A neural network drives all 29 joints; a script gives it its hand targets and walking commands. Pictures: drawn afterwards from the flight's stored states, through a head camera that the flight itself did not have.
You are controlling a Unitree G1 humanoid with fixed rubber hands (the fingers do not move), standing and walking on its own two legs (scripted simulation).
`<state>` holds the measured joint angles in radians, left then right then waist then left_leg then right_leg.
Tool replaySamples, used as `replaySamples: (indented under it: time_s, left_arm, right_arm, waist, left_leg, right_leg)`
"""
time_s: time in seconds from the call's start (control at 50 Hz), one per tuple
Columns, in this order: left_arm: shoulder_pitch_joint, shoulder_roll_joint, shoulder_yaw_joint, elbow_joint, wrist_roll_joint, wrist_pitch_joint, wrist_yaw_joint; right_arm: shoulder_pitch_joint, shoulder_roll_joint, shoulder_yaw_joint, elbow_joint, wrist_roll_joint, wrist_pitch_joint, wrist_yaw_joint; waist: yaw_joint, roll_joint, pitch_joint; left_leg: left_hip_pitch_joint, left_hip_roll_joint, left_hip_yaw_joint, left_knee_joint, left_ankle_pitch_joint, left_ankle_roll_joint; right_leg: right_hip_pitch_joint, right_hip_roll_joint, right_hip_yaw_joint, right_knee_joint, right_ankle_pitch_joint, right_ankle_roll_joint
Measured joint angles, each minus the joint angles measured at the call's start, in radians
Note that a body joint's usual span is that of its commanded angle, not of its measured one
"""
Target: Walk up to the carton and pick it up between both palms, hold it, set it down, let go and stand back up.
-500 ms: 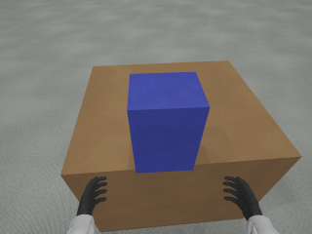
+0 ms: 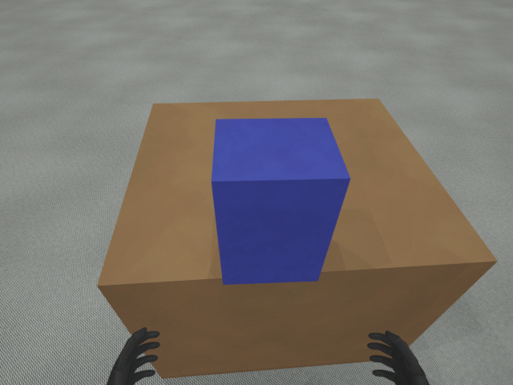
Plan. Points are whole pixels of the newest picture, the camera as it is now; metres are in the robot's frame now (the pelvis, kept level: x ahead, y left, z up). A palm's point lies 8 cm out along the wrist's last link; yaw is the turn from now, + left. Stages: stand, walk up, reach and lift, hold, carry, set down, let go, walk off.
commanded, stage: set down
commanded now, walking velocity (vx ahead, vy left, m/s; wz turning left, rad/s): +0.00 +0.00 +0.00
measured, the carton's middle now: (271, 207) +0.44 -0.01 +0.04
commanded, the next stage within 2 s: let go in 0.46 s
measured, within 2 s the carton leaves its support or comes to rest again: neither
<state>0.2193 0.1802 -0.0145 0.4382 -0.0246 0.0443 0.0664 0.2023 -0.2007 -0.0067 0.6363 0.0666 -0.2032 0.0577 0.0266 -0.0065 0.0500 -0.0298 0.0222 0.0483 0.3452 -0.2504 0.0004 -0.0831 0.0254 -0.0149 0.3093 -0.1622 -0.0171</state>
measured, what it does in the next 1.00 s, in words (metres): stands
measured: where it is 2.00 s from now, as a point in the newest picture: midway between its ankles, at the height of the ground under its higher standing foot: outside the picture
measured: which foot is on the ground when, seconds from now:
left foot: down 0.00-1.00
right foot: down 0.00-1.00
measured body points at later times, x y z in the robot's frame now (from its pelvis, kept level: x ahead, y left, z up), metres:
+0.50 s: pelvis +0.00 +0.00 +0.00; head +0.01 +0.02 +0.45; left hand +0.16 +0.23 -0.09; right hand +0.15 -0.23 -0.09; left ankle -0.04 +0.11 -0.75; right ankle +0.01 -0.11 -0.75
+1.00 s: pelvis -0.01 +0.00 +0.00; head +0.00 +0.01 +0.45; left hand +0.16 +0.23 -0.09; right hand +0.16 -0.23 -0.09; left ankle -0.04 +0.11 -0.75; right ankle +0.01 -0.11 -0.75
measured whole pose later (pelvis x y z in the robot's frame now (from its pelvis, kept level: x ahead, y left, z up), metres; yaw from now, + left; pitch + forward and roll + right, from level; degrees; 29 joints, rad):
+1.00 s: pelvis -0.01 +0.00 +0.00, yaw +0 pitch -5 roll -1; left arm 0.20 0.20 -0.01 0.49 -0.01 0.13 0.02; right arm 0.18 -0.20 -0.04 0.74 0.00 -0.22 0.03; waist 0.02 0.00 0.08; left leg -0.06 0.03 0.04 0.42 -0.28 0.00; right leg -0.10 0.03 -0.02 0.37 -0.19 -0.02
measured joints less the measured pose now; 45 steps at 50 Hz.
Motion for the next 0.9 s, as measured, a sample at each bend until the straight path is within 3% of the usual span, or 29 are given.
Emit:
replaySamples:
  time_s: [0.3, 0.5, 0.9]
  left_arm:
    - [-0.004, 0.016, 0.002, 0.055, 0.01, 0.083, -0.034]
    - [-0.005, 0.025, 0.012, 0.051, 0.018, 0.076, -0.037]
    - [-0.024, 0.015, 0.007, 0.054, 0.012, 0.089, -0.046]
  right_arm:
    - [0.0, 0.011, -0.026, 0.069, -0.063, 0.025, -0.013]
    - [-0.004, 0.007, -0.03, 0.116, -0.068, -0.025, -0.012]
    - [-0.027, 0.005, -0.033, 0.101, -0.081, -0.021, -0.026]
  waist:
    - [-0.006, 0.006, 0.028]
    - [-0.008, -0.003, 0.028]
    - [-0.013, 0.014, 0.033]
  left_leg:
    - [-0.012, -0.002, 0.003, 0.035, -0.018, 0.007]
    - [-0.028, 0.002, 0.002, 0.054, -0.028, 0.005]
    - [-0.028, 0.005, -0.003, 0.067, -0.03, 0.001]
  right_leg:
    - [-0.009, -0.003, 0.004, 0.026, -0.012, 0.007]
    - [-0.022, 0.001, 0.002, 0.037, -0.017, 0.005]
    - [-0.024, 0.002, -0.003, 0.059, -0.025, 0.0]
